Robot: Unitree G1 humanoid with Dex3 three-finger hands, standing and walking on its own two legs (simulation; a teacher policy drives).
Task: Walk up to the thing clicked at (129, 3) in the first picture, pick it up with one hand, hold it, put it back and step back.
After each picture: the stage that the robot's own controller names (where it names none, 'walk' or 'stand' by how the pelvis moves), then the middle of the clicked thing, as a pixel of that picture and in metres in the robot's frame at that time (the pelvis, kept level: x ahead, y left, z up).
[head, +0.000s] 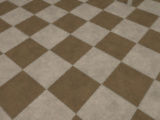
stand; out of the picture +2.28 -0.67 -0.65
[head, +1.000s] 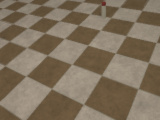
walk; (103, 10) +2.22 -0.11 -0.62
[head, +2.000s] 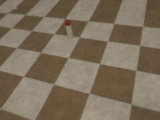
walk; (69, 30) +1.59 +0.31 -0.64
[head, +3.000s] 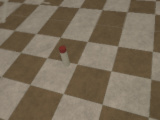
walk; (64, 56) +1.11 +0.30 -0.64
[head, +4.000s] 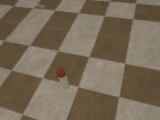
walk; (63, 79) +0.76 +0.25 -0.64
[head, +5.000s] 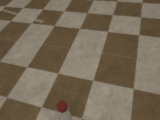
walk; (64, 112) +0.50 +0.24 -0.64
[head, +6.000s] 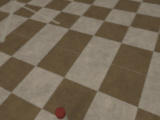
walk; (62, 119) +0.47 +0.26 -0.65
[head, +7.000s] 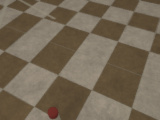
stand; (55, 118) +0.46 +0.24 -0.64
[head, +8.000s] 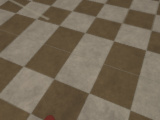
stand; out of the picture +0.39 +0.26 -0.65
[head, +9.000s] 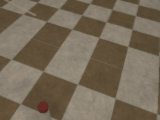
walk; (44, 113) +0.49 +0.24 -0.66
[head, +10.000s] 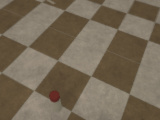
walk; (56, 102) +0.51 +0.22 -0.63
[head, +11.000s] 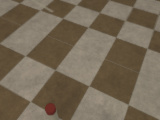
stand; (52, 114) +0.45 +0.23 -0.64
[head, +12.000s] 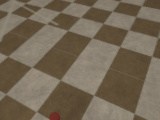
stand; out of the picture +0.45 +0.25 -0.65
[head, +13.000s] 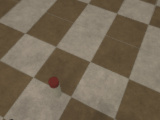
walk; (55, 88) +0.54 +0.21 -0.62
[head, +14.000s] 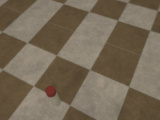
stand; (53, 97) +0.51 +0.28 -0.63
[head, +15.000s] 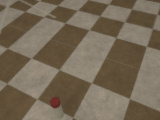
stand; (57, 108) +0.55 +0.25 -0.65
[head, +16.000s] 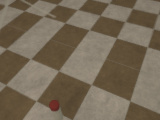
stand; (56, 111) +0.51 +0.25 -0.66
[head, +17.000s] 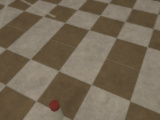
stand; (56, 111) +0.51 +0.25 -0.66
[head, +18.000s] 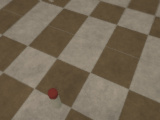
go down; (55, 99) +0.53 +0.24 -0.64
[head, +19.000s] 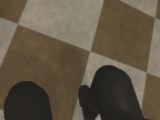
go down; out of the picture +0.61 +0.27 -0.25
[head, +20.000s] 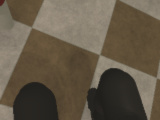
approach; out of the picture +0.61 +0.25 -0.25
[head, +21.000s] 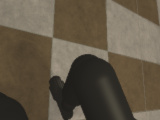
close in; out of the picture +0.59 +0.31 -0.19
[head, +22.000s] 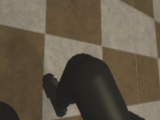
lift; out of the picture +0.58 +0.32 -0.21
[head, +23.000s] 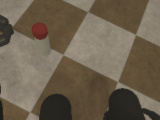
lift; (42, 41) +0.61 +0.20 -0.34
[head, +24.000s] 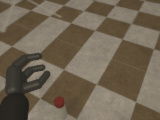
close in; (61, 108) +0.55 +0.21 -0.61
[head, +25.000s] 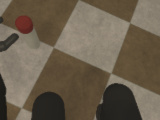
close in; (29, 34) +0.61 +0.22 -0.34
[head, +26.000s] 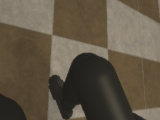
close in; out of the picture +0.59 +0.31 -0.19
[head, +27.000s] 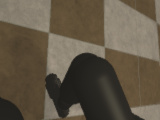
close; out of the picture +0.58 +0.30 -0.20
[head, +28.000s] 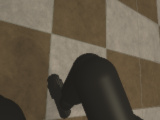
lift; out of the picture +0.59 +0.31 -0.20
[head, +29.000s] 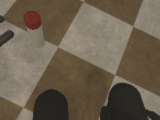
lift; (35, 32) +0.62 +0.22 -0.30
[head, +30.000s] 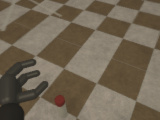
close in; (61, 107) +0.55 +0.20 -0.60
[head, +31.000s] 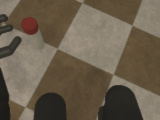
hold; (34, 36) +0.62 +0.21 -0.35
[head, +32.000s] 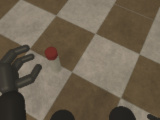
close; (53, 61) +0.59 +0.20 -0.45
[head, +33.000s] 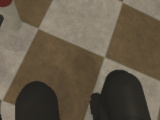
close in; (7, 11) +0.64 +0.23 -0.24
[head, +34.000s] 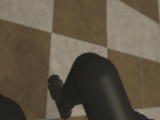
close in; out of the picture +0.60 +0.31 -0.19
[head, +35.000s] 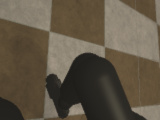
close; out of the picture +0.60 +0.31 -0.20
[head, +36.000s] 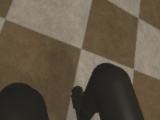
lift; out of the picture +0.60 +0.29 -0.21
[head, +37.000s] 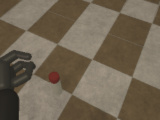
hold; (56, 84) +0.59 +0.20 -0.54
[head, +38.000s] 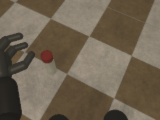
hold; (49, 63) +0.59 +0.20 -0.49
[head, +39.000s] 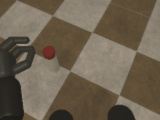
close; (51, 60) +0.61 +0.20 -0.45
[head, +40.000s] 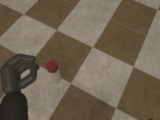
crouch; (54, 73) +0.58 +0.20 -0.53
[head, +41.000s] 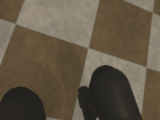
hold; out of the picture +0.64 +0.25 -0.24
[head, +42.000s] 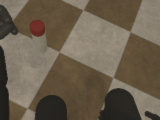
lower; (39, 38) +0.64 +0.20 -0.35
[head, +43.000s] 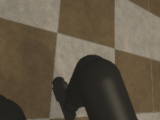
lower; out of the picture +0.62 +0.30 -0.19
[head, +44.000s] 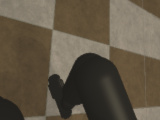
hold; out of the picture +0.61 +0.31 -0.20
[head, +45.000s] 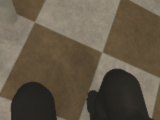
lower; (3, 3) +0.64 +0.23 -0.25
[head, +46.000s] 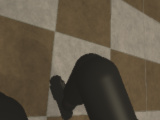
lower; out of the picture +0.62 +0.30 -0.20
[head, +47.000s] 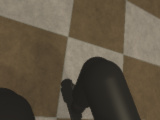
hold; out of the picture +0.61 +0.29 -0.21
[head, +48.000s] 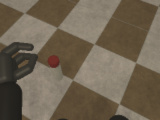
hold; (56, 69) +0.61 +0.19 -0.49
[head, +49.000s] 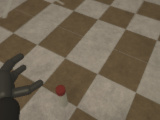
withdraw; (62, 96) +0.57 +0.19 -0.61
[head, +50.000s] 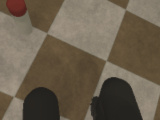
rise; (21, 18) +0.64 +0.21 -0.32
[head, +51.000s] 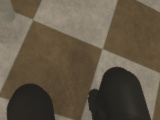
hold; (0, 0) +0.64 +0.23 -0.23
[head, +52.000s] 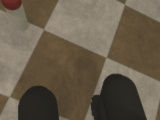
stand; (16, 13) +0.64 +0.22 -0.28
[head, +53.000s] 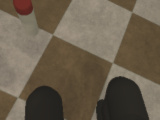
stand; (28, 18) +0.65 +0.20 -0.28
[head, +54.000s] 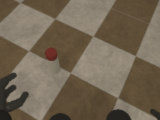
walk; (53, 62) +0.62 +0.19 -0.46
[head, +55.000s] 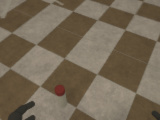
withdraw; (61, 97) +0.58 +0.18 -0.59
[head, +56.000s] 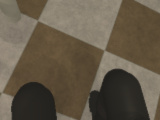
lower; (7, 2) +0.66 +0.22 -0.25
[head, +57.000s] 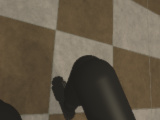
hold; out of the picture +0.67 +0.27 -0.20
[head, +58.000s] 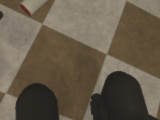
lower; out of the picture +0.78 +0.09 -0.34
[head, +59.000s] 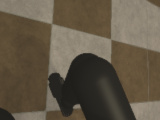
stand; out of the picture +0.76 +0.19 -0.30
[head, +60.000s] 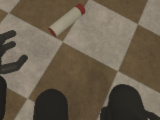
lower; (67, 19) +0.76 +0.07 -0.40
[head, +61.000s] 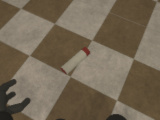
stand; (75, 60) +0.70 +0.04 -0.59
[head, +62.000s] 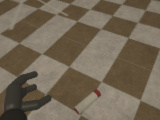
rise; (87, 101) +0.65 +0.01 -0.70
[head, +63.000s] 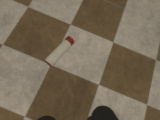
withdraw; (59, 51) +0.67 +0.02 -0.60
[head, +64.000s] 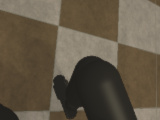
lower; out of the picture +0.71 +0.09 -0.29
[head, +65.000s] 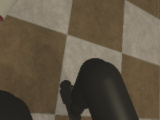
lower; out of the picture +0.68 +0.06 -0.30
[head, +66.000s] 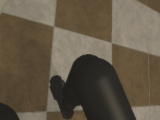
stand; out of the picture +0.66 +0.03 -0.29
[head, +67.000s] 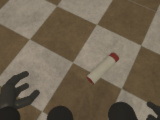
lower; (103, 67) +0.55 -0.14 -0.52
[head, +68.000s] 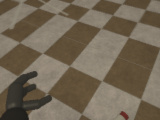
rise; out of the picture +0.45 -0.19 -0.70
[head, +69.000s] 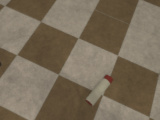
withdraw; (99, 89) +0.43 -0.21 -0.67
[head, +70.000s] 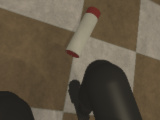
stand; (83, 31) +0.50 -0.21 -0.30
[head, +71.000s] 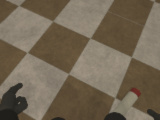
stand; (125, 104) +0.37 -0.31 -0.57
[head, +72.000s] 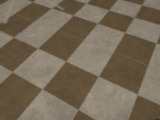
stand; out of the picture +0.27 -0.36 -0.68
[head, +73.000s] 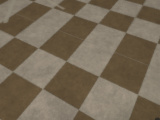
stand; out of the picture +0.23 -0.39 -0.68
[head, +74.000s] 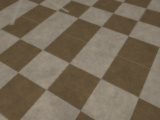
stand; out of the picture +0.22 -0.40 -0.72
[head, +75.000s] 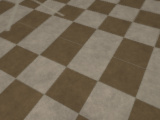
stand; out of the picture +0.20 -0.41 -0.74
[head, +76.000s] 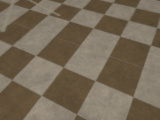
stand; out of the picture +0.18 -0.42 -0.75
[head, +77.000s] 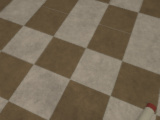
walk; (144, 118) +0.34 -0.45 -0.73
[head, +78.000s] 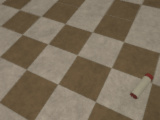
walk; (141, 85) +0.70 -0.40 -0.72
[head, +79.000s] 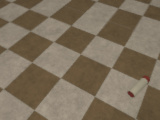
stand; (139, 86) +0.79 -0.48 -0.73
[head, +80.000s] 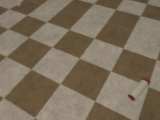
stand; (139, 88) +0.76 -0.46 -0.75
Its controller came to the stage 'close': yes
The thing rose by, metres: 0.00
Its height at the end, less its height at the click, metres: -0.09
